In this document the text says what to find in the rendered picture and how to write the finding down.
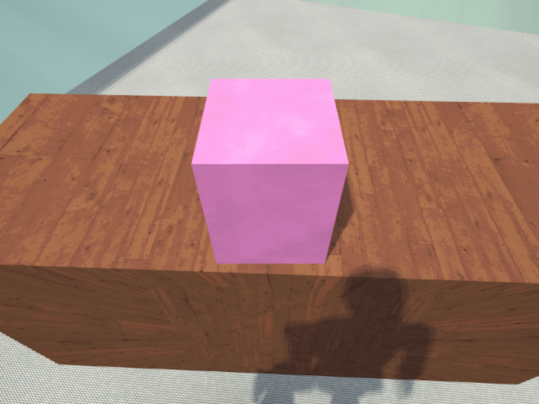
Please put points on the pedestal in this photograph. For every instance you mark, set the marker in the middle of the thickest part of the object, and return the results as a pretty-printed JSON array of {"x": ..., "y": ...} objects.
[{"x": 432, "y": 271}]

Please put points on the carton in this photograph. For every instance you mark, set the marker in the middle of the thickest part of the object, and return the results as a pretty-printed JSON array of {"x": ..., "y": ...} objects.
[{"x": 270, "y": 165}]

